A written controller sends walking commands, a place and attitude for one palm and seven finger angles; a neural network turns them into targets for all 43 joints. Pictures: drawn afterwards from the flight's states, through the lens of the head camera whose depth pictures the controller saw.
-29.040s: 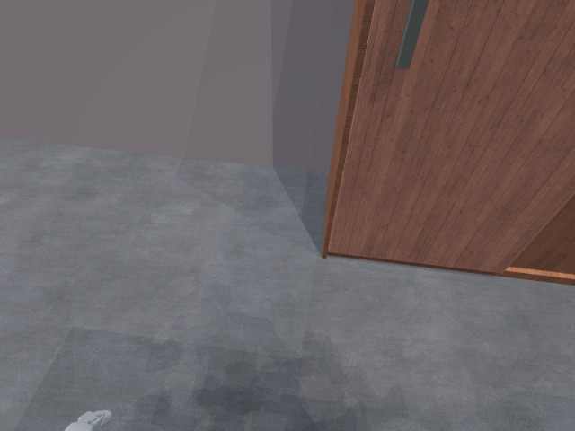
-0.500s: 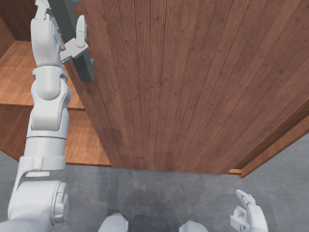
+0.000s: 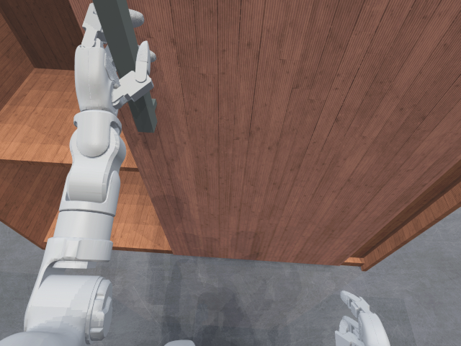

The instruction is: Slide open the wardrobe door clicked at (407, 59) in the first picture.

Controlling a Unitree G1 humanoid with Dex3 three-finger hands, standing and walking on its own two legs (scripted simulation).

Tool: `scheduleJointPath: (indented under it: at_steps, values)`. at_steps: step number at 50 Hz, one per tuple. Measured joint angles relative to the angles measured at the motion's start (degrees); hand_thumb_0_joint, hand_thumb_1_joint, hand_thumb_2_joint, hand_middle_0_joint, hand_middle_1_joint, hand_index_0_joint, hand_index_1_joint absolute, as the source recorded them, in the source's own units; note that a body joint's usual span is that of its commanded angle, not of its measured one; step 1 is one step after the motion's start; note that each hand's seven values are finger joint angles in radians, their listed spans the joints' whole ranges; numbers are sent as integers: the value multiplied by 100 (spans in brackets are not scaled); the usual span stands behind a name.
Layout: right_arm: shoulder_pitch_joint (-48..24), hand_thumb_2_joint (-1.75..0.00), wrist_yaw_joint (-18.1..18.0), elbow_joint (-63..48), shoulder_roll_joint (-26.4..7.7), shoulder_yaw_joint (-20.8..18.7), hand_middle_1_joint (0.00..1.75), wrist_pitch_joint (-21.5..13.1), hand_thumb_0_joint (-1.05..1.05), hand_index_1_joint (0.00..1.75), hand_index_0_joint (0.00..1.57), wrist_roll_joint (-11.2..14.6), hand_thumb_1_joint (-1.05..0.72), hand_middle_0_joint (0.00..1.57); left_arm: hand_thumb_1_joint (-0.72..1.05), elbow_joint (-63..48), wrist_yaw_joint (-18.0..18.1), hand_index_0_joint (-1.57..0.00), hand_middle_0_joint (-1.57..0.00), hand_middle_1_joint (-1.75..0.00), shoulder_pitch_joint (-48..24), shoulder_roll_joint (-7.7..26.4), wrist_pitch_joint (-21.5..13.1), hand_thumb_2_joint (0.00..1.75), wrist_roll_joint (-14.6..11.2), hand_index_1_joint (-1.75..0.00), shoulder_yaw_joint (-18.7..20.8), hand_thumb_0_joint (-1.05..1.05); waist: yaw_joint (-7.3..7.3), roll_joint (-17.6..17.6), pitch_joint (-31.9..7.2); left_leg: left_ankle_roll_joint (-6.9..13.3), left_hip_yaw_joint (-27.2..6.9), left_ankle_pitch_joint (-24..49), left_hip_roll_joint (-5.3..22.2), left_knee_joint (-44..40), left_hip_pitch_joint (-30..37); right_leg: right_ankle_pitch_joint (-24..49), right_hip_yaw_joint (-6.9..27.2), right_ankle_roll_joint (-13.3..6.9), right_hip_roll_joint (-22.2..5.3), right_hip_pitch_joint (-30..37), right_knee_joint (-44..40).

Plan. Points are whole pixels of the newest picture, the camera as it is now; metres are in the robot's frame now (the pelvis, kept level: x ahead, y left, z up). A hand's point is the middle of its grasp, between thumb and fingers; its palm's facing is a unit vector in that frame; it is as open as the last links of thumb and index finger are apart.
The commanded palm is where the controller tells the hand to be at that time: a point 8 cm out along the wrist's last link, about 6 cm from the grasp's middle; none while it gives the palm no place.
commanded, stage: stop walking and hold the door there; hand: left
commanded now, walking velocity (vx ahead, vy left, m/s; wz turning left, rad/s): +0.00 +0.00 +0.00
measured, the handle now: (129, 40) +0.46 +0.19 +0.26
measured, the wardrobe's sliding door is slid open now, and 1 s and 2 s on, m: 0.57 0.57 0.57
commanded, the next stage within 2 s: loosen the grip on the handle in 0.10 s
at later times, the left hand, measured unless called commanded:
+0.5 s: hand (138, 75) +0.41 +0.17 +0.24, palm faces +0.27 -0.96 -0.07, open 11.9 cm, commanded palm +0.37 +0.20 +0.22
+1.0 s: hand (134, 74) +0.41 +0.18 +0.24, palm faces +0.20 -0.98 -0.09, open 14.9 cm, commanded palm +0.38 +0.24 +0.23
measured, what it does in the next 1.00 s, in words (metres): stands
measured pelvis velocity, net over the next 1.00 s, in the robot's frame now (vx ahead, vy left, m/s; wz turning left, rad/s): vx -0.02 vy -0.01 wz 0.00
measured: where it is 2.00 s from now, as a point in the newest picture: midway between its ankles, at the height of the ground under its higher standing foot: outside the picture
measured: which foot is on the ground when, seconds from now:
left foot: down 0.00-1.00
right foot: down 0.00-1.00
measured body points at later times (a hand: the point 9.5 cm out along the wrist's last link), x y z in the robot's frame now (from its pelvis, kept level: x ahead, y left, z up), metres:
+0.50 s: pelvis -0.04 -0.02 +0.00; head -0.04 -0.01 +0.45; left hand +0.39 +0.22 +0.24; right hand +0.06 -0.27 -0.10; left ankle +0.01 +0.11 -0.73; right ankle -0.01 -0.12 -0.73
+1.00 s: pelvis -0.02 -0.01 +0.00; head +0.00 -0.01 +0.45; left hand +0.39 +0.23 +0.24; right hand +0.10 -0.27 -0.10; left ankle +0.01 +0.11 -0.73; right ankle -0.01 -0.12 -0.73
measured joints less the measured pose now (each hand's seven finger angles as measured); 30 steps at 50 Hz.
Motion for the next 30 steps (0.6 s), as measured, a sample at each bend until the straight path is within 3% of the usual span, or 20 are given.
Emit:
scheduleJointPath:
  at_steps: [3, 10, 13, 15, 18, 23, 30]
  values:
    - [-53, -90, -15, -23, -13, 2, 30, 50, 1, 30, 20, 33, -91, 20, 67, 71, 42, -22, -46, -140, 20, 33, 28, 82, -3, -134, 63, -17, -32, 133, -34, -51, -41, 9, 90, 29, -58, 14, -39, -34, 91, 6, -99]
    - [-52, -90, -157, 34, -20, 24, 30, 218, 1, 30, 20, 47, -91, 20, 68, 421, 74, -22, -46, -140, 37, 97, 81, 80, -26, -134, 91, -16, -172, 133, -284, -49, -50, 87, 17, -52, -95, 1, -54, -30, 20, -88, -24]
    - [53, -90, -3, 240, 94, -131, 30, -155, 1, 30, 20, -10, -91, 20, 57, 1205, -402, -23, -47, -141, -514, 149, 11, 79, 384, -136, 220, -17, -87, -86, -426, -53, -8, 312, -46, -233, -156, 84, -16, -81, -35, -270, 43]
    - [250, -90, 73, 282, 89, -147, 30, -401, 1, 30, 20, -13, -91, 20, 51, 1665, -608, -26, -49, -141, -722, 33, 138, 77, 222, -137, 431, -14, -124, -139, -669, -59, -77, 433, -107, -406, -198, 146, -49, -120, -74, -374, 67]
    - [418, -90, 138, 245, -3, -135, 30, -579, 1, 30, 20, -52, -91, 20, 42, 2083, -440, -30, -49, -141, -723, 94, 170, 72, 103, -135, 612, -9, -258, -35, -837, -45, -78, 462, -107, -398, -190, 152, -26, -76, -65, -302, -52]
    - [686, -90, 230, 269, -90, -148, 30, -686, 1, 30, 21, -44, -91, 20, 13, 2795, 13, -18, -47, -140, -892, 289, -242, 55, 274, -126, 650, -3, -498, 13, -878, -49, -68, 508, -50, -251, -358, 215, -11, -118, -21, -505, 132]
    - [1187, -90, 191, 560, -234, -198, 30, -692, 1, 30, 20, -35, -91, 20, -32, 3092, -3, -9, -42, -135, -911, 528, -973, 32, 305, -117, 707, -1, -601, 2, -787, -51, -65, 477, -4, -81, -595, 212, 29, -164, 34, -769, 309]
